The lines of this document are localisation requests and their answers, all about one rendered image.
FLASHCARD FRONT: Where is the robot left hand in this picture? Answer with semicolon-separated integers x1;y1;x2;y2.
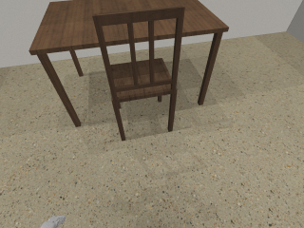
40;216;66;228

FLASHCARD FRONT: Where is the table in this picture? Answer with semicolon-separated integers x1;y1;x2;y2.
29;0;229;127

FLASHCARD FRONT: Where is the chair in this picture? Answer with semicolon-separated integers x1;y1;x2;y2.
92;5;185;141

